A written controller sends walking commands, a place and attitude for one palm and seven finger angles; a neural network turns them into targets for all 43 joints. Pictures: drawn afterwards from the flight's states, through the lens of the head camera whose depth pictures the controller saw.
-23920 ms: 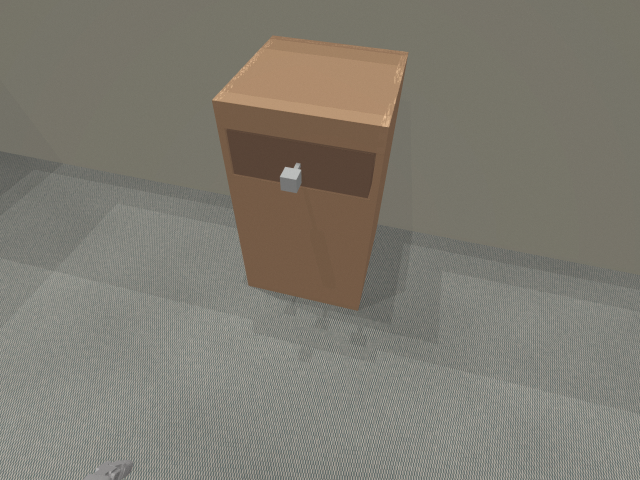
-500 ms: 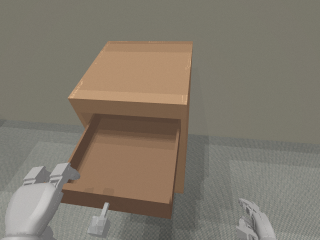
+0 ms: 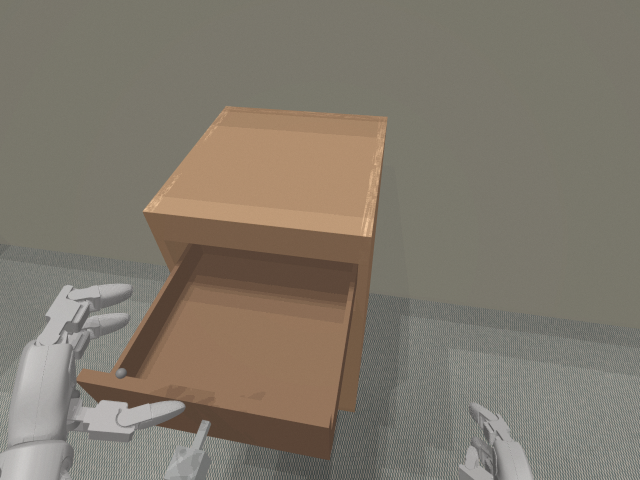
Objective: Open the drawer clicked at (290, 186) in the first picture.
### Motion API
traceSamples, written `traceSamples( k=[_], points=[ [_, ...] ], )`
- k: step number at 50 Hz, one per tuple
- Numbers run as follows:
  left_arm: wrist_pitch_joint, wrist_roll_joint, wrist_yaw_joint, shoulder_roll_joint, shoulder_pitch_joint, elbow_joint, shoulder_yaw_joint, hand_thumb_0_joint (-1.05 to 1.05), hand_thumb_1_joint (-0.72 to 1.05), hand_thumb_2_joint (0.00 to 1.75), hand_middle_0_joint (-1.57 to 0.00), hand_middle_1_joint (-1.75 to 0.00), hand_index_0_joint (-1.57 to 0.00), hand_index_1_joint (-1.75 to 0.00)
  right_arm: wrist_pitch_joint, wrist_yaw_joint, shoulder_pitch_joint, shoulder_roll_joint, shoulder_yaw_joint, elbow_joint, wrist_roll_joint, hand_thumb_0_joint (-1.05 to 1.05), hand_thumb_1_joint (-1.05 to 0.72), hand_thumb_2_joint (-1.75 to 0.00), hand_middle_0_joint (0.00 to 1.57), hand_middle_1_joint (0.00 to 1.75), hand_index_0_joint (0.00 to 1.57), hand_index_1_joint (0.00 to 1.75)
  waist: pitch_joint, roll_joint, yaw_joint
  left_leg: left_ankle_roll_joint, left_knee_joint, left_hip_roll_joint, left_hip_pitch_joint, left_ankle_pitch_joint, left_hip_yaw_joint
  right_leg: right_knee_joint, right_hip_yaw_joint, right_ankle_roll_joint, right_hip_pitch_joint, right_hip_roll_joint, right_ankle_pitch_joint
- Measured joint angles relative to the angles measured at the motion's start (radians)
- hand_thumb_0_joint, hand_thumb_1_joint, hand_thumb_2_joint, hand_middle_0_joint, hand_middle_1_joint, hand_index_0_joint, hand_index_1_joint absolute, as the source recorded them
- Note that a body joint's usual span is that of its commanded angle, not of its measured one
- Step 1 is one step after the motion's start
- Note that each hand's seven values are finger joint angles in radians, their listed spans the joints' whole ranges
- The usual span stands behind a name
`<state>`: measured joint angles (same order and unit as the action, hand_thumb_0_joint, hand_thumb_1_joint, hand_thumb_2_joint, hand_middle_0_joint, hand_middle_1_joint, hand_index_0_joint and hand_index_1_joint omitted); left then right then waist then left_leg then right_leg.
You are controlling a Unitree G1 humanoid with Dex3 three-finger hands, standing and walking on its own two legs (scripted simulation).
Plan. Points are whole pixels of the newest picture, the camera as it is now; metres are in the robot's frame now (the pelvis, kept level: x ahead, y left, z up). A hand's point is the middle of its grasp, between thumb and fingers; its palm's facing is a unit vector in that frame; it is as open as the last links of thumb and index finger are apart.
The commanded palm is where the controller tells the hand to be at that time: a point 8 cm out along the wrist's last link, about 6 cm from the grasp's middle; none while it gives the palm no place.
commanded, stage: draw the hand back to the body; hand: left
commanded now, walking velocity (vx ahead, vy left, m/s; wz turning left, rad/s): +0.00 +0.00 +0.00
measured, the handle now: (195, 452) +0.19 +0.22 -0.15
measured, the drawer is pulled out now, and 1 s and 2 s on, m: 0.30 0.30 0.30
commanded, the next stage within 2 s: step back with the hand held close in 0.68 s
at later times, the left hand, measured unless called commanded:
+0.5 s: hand (101, 362) +0.17 +0.22 +0.17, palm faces +0.41 -0.81 -0.41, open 8.5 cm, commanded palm +0.12 +0.26 +0.18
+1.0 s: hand (95, 372) +0.17 +0.23 +0.15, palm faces +0.33 -0.81 -0.49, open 7.4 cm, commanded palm +0.10 +0.27 +0.18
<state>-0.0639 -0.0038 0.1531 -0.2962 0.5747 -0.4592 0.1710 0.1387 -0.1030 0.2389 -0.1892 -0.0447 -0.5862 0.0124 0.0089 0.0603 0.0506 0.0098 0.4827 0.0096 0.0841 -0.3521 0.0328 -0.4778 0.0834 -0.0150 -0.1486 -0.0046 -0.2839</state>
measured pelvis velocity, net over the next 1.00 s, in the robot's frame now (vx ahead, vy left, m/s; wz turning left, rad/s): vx -0.03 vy -0.01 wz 0.00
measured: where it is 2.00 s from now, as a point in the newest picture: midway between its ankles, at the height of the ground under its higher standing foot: outside the picture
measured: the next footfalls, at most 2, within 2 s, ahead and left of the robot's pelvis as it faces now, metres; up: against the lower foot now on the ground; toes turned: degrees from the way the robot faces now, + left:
right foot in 1.76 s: -0.11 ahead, -0.13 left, +0.00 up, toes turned -2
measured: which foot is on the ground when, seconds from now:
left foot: down 0.00-1.00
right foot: down 0.00-1.00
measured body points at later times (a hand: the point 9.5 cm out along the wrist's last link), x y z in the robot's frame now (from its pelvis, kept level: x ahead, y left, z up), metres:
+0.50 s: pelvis -0.01 -0.02 +0.01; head -0.03 -0.05 +0.45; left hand +0.14 +0.26 +0.19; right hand +0.19 -0.24 -0.07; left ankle -0.06 +0.11 -0.74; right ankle -0.01 -0.11 -0.74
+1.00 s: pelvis -0.03 -0.01 +0.01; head +0.01 -0.02 +0.45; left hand +0.14 +0.27 +0.18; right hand +0.15 -0.25 -0.08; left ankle -0.06 +0.11 -0.74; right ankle -0.01 -0.11 -0.74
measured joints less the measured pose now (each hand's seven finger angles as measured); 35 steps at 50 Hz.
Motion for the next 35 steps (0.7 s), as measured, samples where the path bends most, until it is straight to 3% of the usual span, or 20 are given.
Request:
traceSamples(
  k=[5,21,29,35],
  points=[
    [-0.019,-0.023,-0.016,-0.018,-0.011,-0.007,0.056,-0.01,-0.06,0.49,-0.28,-0.92,-0.28,-0.91,0.013,0.013,-0.030,-0.008,0.012,-0.011,-0.002,0.02,-0.91,-0.90,0.20,0.30,0.21,0.30,-0.015,0.010,-0.002,-0.006,-0.036,-0.007,-0.012,0.023,-0.004,0.031,-0.003,-0.006,0.008,0.008,0.022],
    [-0.043,-0.045,-0.028,-0.024,-0.033,-0.012,0.115,0.00,0.49,0.73,-0.24,-0.56,-0.24,-0.56,0.011,0.013,-0.062,-0.028,0.039,-0.033,0.002,0.02,-0.91,-0.90,0.20,0.30,0.20,0.30,-0.025,0.021,0.012,-0.025,-0.080,-0.026,-0.032,0.057,0.002,0.075,0.005,-0.027,0.029,0.027,0.053],
    [-0.053,-0.048,-0.036,-0.010,-0.040,0.009,0.108,0.01,0.75,0.84,-0.22,-0.39,-0.22,-0.39,0.010,0.017,-0.067,-0.023,0.041,-0.038,0.001,0.02,-0.91,-0.90,0.20,0.30,0.20,0.30,-0.032,0.024,0.006,-0.029,-0.089,-0.031,-0.036,0.067,-0.002,0.084,0.002,-0.031,0.031,0.032,0.065],
    [-0.049,-0.048,-0.040,-0.017,-0.024,0.008,0.104,0.01,0.84,0.88,-0.22,-0.33,-0.22,-0.33,0.009,0.015,-0.059,-0.021,0.043,-0.042,0.000,0.02,-0.91,-0.90,0.20,0.30,0.20,0.30,-0.033,0.022,0.005,-0.029,-0.093,-0.033,-0.039,0.071,-0.005,0.091,-0.002,-0.032,0.034,0.035,0.072]
  ],
)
